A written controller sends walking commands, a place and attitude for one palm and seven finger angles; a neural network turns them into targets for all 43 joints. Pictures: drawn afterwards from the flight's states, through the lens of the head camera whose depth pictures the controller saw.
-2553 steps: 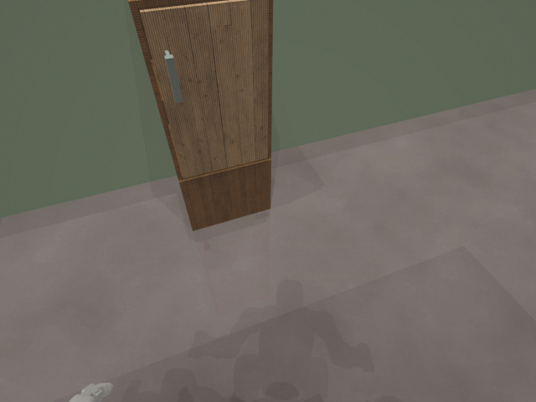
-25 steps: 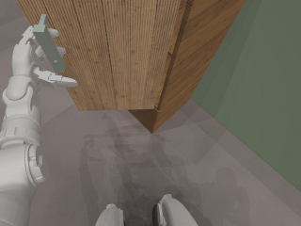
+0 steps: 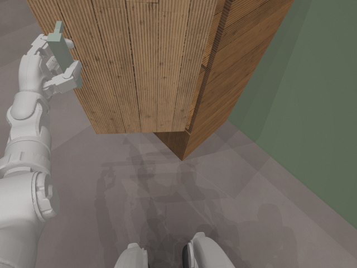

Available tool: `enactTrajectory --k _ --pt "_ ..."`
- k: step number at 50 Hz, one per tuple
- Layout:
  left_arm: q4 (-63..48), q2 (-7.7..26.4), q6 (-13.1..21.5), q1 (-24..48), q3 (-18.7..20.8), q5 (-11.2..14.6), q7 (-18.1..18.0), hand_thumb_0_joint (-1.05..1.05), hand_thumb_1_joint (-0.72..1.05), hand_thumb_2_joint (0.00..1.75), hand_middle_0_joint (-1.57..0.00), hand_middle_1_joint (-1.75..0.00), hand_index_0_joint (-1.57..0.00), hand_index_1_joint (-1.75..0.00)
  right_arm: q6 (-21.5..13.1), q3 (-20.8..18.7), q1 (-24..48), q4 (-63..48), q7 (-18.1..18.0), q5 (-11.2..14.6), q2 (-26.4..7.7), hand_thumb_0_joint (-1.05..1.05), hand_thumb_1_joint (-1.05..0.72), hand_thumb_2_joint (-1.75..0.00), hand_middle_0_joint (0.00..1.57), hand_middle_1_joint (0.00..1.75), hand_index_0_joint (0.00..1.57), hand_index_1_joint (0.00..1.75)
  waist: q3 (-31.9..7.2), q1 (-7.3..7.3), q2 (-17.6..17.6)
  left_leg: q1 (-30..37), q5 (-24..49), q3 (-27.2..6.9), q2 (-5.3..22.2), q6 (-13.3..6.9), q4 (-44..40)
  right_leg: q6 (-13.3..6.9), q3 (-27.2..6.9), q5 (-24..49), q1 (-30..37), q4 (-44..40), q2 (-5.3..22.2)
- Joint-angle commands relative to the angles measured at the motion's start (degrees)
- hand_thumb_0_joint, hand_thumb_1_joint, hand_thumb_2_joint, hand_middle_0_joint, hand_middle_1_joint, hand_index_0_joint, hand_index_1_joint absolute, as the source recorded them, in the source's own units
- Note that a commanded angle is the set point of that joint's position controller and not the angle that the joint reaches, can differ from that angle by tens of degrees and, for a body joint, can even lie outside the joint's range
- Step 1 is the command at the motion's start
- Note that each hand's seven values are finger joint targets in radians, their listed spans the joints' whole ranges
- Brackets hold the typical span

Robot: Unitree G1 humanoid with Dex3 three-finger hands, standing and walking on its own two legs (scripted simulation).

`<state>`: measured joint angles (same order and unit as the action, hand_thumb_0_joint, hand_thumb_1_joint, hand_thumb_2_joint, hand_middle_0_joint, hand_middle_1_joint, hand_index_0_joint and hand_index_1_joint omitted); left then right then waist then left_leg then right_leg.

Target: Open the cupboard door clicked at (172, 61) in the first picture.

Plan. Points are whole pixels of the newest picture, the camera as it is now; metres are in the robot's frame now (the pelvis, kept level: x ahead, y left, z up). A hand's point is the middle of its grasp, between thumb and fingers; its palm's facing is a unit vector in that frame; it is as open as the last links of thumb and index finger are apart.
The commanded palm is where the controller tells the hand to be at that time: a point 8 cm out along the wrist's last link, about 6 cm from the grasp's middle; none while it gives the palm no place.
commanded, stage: close the thumb around the handle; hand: left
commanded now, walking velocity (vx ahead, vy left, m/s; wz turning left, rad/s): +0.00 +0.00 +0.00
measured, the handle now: (68, 56) +0.57 +0.21 +0.08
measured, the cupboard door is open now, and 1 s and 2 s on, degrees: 51 85 99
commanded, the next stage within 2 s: pull the door open along its arc in 0.06 s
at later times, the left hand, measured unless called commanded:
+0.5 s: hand (73, 87) +0.48 +0.18 +0.08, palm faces -0.03 -1.00 -0.01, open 6.5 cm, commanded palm +0.42 +0.24 +0.08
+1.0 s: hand (119, 143) +0.35 +0.09 +0.09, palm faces +0.41 -0.91 +0.03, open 6.5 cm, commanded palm +0.29 +0.12 +0.08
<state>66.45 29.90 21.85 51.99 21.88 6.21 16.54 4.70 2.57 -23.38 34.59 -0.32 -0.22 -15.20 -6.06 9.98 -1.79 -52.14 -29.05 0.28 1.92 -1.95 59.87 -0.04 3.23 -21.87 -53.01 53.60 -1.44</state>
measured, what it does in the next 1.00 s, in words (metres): stands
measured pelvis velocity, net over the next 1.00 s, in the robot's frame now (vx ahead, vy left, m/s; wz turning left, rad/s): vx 0.00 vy -0.02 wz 0.04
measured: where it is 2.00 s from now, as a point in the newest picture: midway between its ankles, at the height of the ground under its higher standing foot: outside the picture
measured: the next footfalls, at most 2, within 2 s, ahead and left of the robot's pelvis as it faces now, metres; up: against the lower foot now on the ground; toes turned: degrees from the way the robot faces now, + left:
none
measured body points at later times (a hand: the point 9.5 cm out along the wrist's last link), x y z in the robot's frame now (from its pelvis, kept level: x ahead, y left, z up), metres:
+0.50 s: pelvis +0.00 -0.01 +0.01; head +0.11 +0.00 +0.44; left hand +0.47 +0.24 +0.09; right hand +0.01 -0.27 -0.11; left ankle -0.01 +0.09 -0.67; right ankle +0.03 -0.13 -0.67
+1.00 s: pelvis +0.00 -0.02 +0.02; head +0.05 -0.03 +0.46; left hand +0.32 +0.14 +0.09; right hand +0.18 -0.23 -0.09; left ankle -0.01 +0.09 -0.67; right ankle +0.03 -0.13 -0.67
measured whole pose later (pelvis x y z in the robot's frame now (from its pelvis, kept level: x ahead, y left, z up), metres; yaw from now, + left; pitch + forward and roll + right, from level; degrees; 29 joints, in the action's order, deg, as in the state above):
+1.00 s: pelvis +0.00 -0.02 +0.02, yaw +2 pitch +13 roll -1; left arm 17.2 -4.8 16.0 8.0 -2.5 -2.2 -27.9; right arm 1.7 0.4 -12.4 30.4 3.4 -3.0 -10.7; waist -8.3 0.1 -2.0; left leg -39.4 -27.5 0.0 0.4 -0.2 53.9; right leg -1.7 3.4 -23.3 -42.0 52.3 0.0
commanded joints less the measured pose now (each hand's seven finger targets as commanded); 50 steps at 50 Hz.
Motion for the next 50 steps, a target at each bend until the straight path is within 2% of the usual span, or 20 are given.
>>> enactTrajectory --k 1,2,5,8,9,10,13,18,21,25,28,30,31,32,33,37,38,42,46,50 --pt "-11.0 12.9 4.2 24.6 1.3 0.9 -0.3 0.0 0.9 0.9 -0.4 -1.35 -0.4 -1.35 -1.0 -4.0 -9.2 -2.1 -0.6 -0.5 -10.8 0.0 -0.9 -0.9 0.2 0.3 0.2 0.3 -25.1 0.49 -6.0 19.2 27.1 -4.0 -0.2 1.5 -6.8 -1.2 -0.5 15.9 10.4 -3.9 -1.7" --pt "-10.4 14.3 4.4 24.6 2.3 0.9 -0.6 0.0 0.9 0.9 -0.4 -1.35 -0.4 -1.35 -1.0 -3.8 -9.5 -2.3 -0.8 -0.5 -11.0 0.0 -0.9 -0.9 0.2 0.3 0.2 0.3 -24.2 0.53 -4.3 17.1 25.8 -3.9 -0.4 1.1 -6.9 -1.3 -0.6 16.0 11.8 -3.9 -1.7" --pt "-9.3 14.1 4.0 27.4 0.9 -0.4 -0.9 0.0 0.9 0.9 -0.4 -1.35 -0.4 -1.35 -1.2 -3.7 -9.1 -2.3 -1.0 -0.3 -10.9 0.0 -0.9 -0.9 0.2 0.3 0.2 0.3 -23.2 1.31 -5.0 14.9 22.0 -3.8 -0.7 0.9 -7.2 -1.2 -1.1 14.2 11.4 -3.8 -1.3" --pt "-10.5 15.7 4.6 25.2 2.6 -0.7 -1.1 0.0 0.9 0.9 -0.4 -1.35 -0.4 -1.35 -1.3 -3.8 -9.3 -2.6 -1.0 -0.5 -11.0 0.0 -0.9 -0.9 0.2 0.3 0.2 0.3 -27.8 -0.31 -8.3 18.5 25.6 -4.1 -0.6 1.4 -6.8 -1.5 -0.9 15.3 11.1 -3.1 -1.2" --pt "-9.8 15.4 4.4 26.3 1.9 -0.7 -1.0 0.0 0.9 0.9 -0.4 -1.35 -0.4 -1.35 -1.2 -3.7 -9.2 -2.2 -1.1 -0.5 -10.9 0.0 -0.9 -0.9 0.2 0.3 0.2 0.3 -26.4 0.68 -7.3 18.2 25.6 -4.1 -0.4 1.4 -6.7 -1.3 -0.8 15.3 10.5 -3.2 -1.3" --pt "-9.3 15.0 4.1 25.4 1.9 -0.6 -0.9 0.0 0.9 0.9 -0.4 -1.35 -0.4 -1.35 -1.2 -3.7 -9.4 -2.4 -1.0 -0.5 -10.9 0.0 -0.9 -0.9 0.2 0.3 0.2 0.3 -26.1 0.52 -6.3 17.5 25.2 -4.0 -0.5 1.2 -6.7 -1.3 -0.9 15.4 10.9 -3.4 -1.3" --pt "-10.7 15.0 4.0 21.5 2.7 0.5 0.0 0.0 0.9 0.9 -0.4 -1.35 -0.4 -1.35 -1.2 -3.8 -9.1 -3.3 -1.0 -0.3 -10.9 0.0 -0.9 -0.9 0.2 0.3 0.2 0.3 -28.4 -0.83 -6.1 17.7 26.3 -3.2 -0.7 1.1 -6.9 -1.2 -1.1 17.6 14.1 -3.5 -1.4" --pt "-14.0 13.5 3.5 12.8 3.2 2.1 1.2 0.0 0.9 0.9 -0.4 -1.35 -0.4 -1.35 -0.8 -4.1 -8.1 -5.0 -0.8 0.2 -10.6 0.0 -0.9 -0.9 0.2 0.3 0.2 0.3 -28.7 -2.93 -4.2 17.0 27.4 -2.0 -0.9 0.9 -7.8 -1.2 -1.1 20.1 17.8 -3.9 -1.5" --pt "-17.5 11.5 2.7 5.7 2.6 3.4 1.6 0.0 0.9 0.9 -0.4 -1.35 -0.4 -1.35 -0.6 -4.3 -6.8 -6.7 -0.7 0.7 -10.2 0.0 -0.9 -0.9 0.2 0.3 0.2 0.3 -27.3 -4.3 -1.2 14.2 25.4 -0.8 -1.3 0.4 -9.1 -1.1 -1.6 21.7 22.2 -4.7 -1.4" --pt "-24.9 8.0 2.2 -4.2 1.4 5.2 1.4 0.0 0.9 0.9 -0.4 -1.35 -0.4 -1.35 -0.7 -4.8 -4.7 -8.6 -0.2 1.4 -9.5 0.0 -0.9 -0.9 0.2 0.3 0.2 0.3 -26.5 -6.28 -0.9 14.7 26.9 0.1 -1.4 0.4 -10.5 -1.2 -1.7 24.3 25.6 -5.3 -1.2" --pt "-31.3 3.9 1.7 -12.9 -0.4 6.9 0.7 0.0 0.9 0.9 -0.4 -1.35 -0.4 -1.35 -1.3 -5.0 -2.8 -9.9 0.2 1.8 -8.7 0.0 -0.9 -0.9 0.2 0.3 0.2 0.3 -25.3 -7.53 -2.0 16.1 29.5 0.7 -1.3 0.7 -11.5 -1.3 -1.5 26.0 26.6 -5.7 -0.9" --pt "-35.3 0.8 1.2 -18.2 -2.0 7.6 0.0 0.0 0.9 0.9 -0.4 -1.35 -0.4 -1.35 -1.6 -5.1 -1.6 -10.8 0.5 2.0 -8.4 0.0 -0.9 -0.9 0.2 0.3 0.2 0.3 -23.3 -7.74 0.3 15.8 28.7 0.8 -1.3 0.7 -12.2 -1.1 -1.3 26.0 27.3 -6.2 -0.9" --pt "-40.2 -0.9 0.9 -16.7 4.7 11.0 -8.0 0.0 0.9 0.9 -0.4 -1.35 -0.4 -1.35 -2.6 -5.2 0.6 -11.2 0.6 1.6 -6.6 0.0 -0.9 -0.9 0.2 0.3 0.2 0.3 -22.5 -11.76 1.2 14.2 27.2 0.9 -1.6 1.4 -12.9 -1.0 -0.5 24.7 27.3 -6.7 -0.9" --pt "-41.1 -5.9 0.4 -20.9 0.0 9.8 -12.1 0.0 0.9 0.9 -0.4 -1.35 -0.4 -1.35 -3.5 -5.0 1.2 -11.2 1.0 1.5 -6.5 0.0 -0.9 -0.9 0.2 0.3 0.2 0.3 -20.1 -10.41 0.4 14.6 25.7 0.7 -1.6 1.7 -13.5 -1.0 0.0 22.3 25.9 -6.9 -1.0" --pt "-42.3 -9.1 0.1 -23.2 -1.3 9.5 -15.0 0.0 0.9 0.9 -0.4 -1.35 -0.4 -1.35 -3.9 -5.1 1.7 -10.9 1.4 1.5 -6.4 0.0 -0.9 -0.9 0.2 0.3 0.2 0.3 -18.4 -9.83 0.5 15.5 25.8 0.5 -1.4 2.2 -13.8 -0.9 0.5 21.4 24.3 -7.1 -0.9" --pt "-49.9 -15.5 0.6 -25.6 -6.2 4.7 -25.7 0.0 0.9 0.9 -0.4 -1.35 -0.4 -1.35 -5.1 -5.3 3.1 -10.3 2.1 -0.2 -5.6 0.0 -0.9 -0.9 0.2 0.3 0.2 0.3 -19.2 -9.46 2.6 17.0 25.8 0.2 -1.4 2.4 -13.4 -1.0 0.6 20.6 24.6 -6.4 -0.3" --pt "-51.3 -18.2 0.6 -25.9 -8.1 3.2 -28.4 0.0 0.9 0.9 -0.4 -1.35 -0.4 -1.35 -5.3 -5.3 4.0 -10.2 2.3 -0.6 -4.9 0.0 -0.9 -0.9 0.2 0.3 0.2 0.3 -19.6 -9.4 1.3 17.5 25.2 0.6 -1.5 2.4 -13.1 -1.0 0.3 20.5 24.3 -6.2 0.0" --pt "-55.1 -25.7 -0.3 -27.5 -16.5 -4.5 -38.3 0.0 0.9 0.9 -0.4 -1.35 -0.4 -1.35 -5.6 -5.3 6.6 -10.1 2.9 -2.3 -4.0 0.0 -0.9 -0.9 0.2 0.3 0.2 0.3 -18.1 -8.93 2.4 17.9 23.2 -0.2 -1.4 2.4 -12.9 -1.4 0.6 17.4 22.8 -6.0 0.5" --pt "-59.5 -32.8 -2.4 -32.5 -25.1 -10.4 -44.6 0.0 0.9 0.9 -0.4 -1.35 -0.4 -1.35 -5.5 -5.4 8.9 -10.5 3.4 -3.1 -3.0 0.0 -0.9 -0.9 0.2 0.3 0.2 0.3 -19.0 -9.01 2.1 19.7 22.8 -0.3 -1.5 2.4 -13.3 -1.9 0.7 17.1 24.0 -6.2 0.9" --pt "-63.6 -37.6 -4.3 -36.3 -31.8 -11.7 -45.7 0.0 0.9 0.9 -0.4 -1.35 -0.4 -1.35 -5.2 -5.4 11.1 -11.1 2.6 -3.0 -2.3 0.0 -0.9 -0.9 0.2 0.3 0.2 0.3 -17.5 -7.99 6.0 20.2 19.8 -0.1 -1.5 1.8 -13.7 -1.8 0.0 16.9 26.2 -8.3 1.2"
